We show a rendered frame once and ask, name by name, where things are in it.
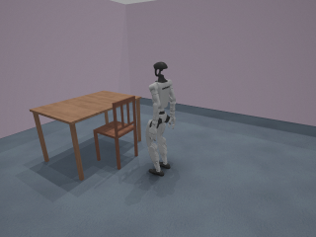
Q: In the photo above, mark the chair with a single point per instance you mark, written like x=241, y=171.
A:
x=116, y=129

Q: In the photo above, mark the right robot forearm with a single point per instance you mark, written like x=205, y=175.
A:
x=172, y=108

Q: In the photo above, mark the left robot forearm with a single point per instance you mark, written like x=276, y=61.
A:
x=155, y=115

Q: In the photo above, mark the left robot hand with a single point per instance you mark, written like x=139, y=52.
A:
x=152, y=130

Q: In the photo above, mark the robot right foot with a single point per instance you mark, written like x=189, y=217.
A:
x=167, y=165

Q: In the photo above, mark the humanoid robot torso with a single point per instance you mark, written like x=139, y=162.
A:
x=164, y=95

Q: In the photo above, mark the right robot hand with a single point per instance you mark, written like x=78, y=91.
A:
x=172, y=119

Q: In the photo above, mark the table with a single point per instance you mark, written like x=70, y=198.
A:
x=77, y=109

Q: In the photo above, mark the robot right upper arm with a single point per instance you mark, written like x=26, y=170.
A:
x=171, y=91

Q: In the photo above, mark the robot left upper arm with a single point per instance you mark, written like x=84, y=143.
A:
x=153, y=88

